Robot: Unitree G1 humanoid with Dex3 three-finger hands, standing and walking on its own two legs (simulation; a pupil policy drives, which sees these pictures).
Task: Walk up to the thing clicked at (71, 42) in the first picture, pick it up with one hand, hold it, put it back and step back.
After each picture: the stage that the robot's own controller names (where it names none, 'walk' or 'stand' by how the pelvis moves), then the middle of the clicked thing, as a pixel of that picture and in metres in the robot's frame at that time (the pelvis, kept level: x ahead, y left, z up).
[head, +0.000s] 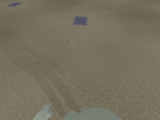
stand; (71, 43) +1.60 +0.53 -0.72
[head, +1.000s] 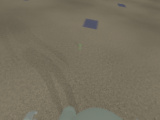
walk; (79, 46) +1.52 +0.25 -0.70
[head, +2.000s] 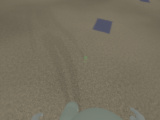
walk; (85, 59) +1.01 +0.12 -0.70
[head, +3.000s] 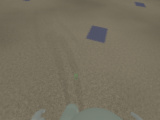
walk; (75, 76) +0.65 +0.19 -0.70
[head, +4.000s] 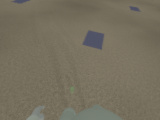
stand; (72, 89) +0.46 +0.16 -0.71
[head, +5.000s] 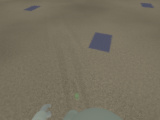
stand; (76, 96) +0.38 +0.16 -0.71
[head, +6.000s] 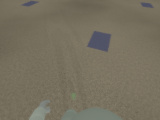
stand; (73, 96) +0.35 +0.18 -0.71
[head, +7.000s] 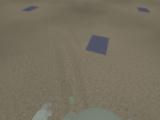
stand; (71, 99) +0.34 +0.21 -0.72
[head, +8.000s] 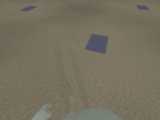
stand; (71, 99) +0.34 +0.21 -0.73
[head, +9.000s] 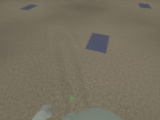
stand; (72, 99) +0.33 +0.21 -0.73
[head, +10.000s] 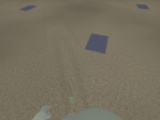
stand; (71, 99) +0.33 +0.21 -0.73
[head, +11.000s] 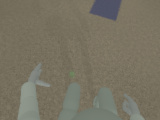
go down; (72, 74) +0.38 +0.19 -0.51
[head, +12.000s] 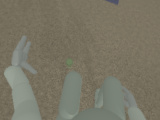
go down; (69, 63) +0.43 +0.20 -0.33
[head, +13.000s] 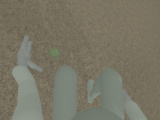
close in; (54, 54) +0.43 +0.23 -0.25
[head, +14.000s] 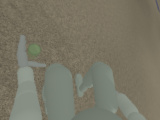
close; (33, 51) +0.42 +0.25 -0.23
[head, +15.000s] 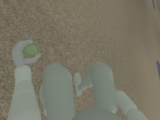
lift; (30, 51) +0.41 +0.25 -0.23
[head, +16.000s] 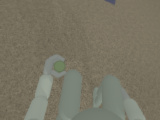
lift; (59, 67) +0.31 +0.24 -0.09
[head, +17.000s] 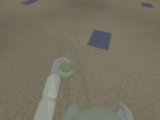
lift; (67, 71) +0.32 +0.17 +0.06
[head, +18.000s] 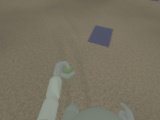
hold; (68, 73) +0.32 +0.17 +0.00
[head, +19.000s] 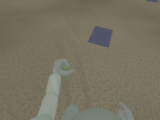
hold; (67, 70) +0.34 +0.18 +0.00
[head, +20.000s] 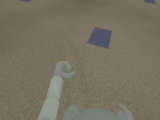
crouch; (69, 72) +0.33 +0.17 +0.01
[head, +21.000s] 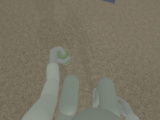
crouch; (64, 57) +0.42 +0.19 -0.10
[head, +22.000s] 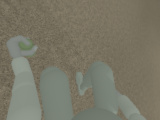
lower; (28, 48) +0.44 +0.26 -0.23
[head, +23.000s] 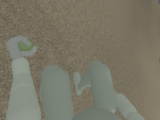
lower; (26, 48) +0.43 +0.27 -0.23
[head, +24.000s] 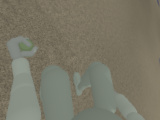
lower; (27, 48) +0.43 +0.26 -0.23
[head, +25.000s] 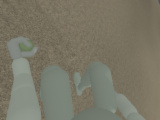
lower; (27, 49) +0.43 +0.26 -0.23
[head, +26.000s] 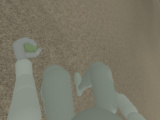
loosen; (30, 49) +0.42 +0.26 -0.23
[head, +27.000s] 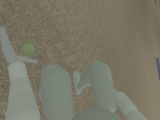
withdraw; (27, 50) +0.42 +0.25 -0.23
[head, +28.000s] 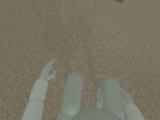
walk; (72, 63) +0.44 +0.18 -0.37
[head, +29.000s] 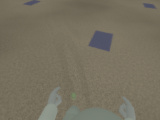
stand; (73, 96) +0.36 +0.17 -0.66
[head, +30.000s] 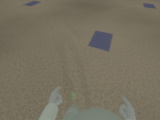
stand; (73, 95) +0.37 +0.18 -0.66
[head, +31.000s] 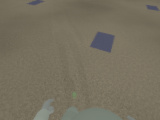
stand; (74, 95) +0.37 +0.17 -0.69
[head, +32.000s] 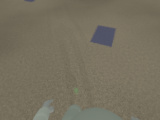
walk; (76, 91) +0.38 +0.18 -0.72
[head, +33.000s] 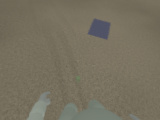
walk; (78, 79) +0.52 +0.10 -0.71
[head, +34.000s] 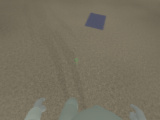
walk; (76, 61) +0.83 +0.24 -0.70
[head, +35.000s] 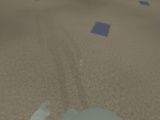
stand; (81, 62) +0.98 +0.18 -0.71
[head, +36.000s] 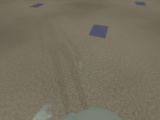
stand; (80, 64) +0.98 +0.22 -0.73
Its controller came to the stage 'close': yes
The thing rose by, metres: 0.72
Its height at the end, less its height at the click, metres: +0.00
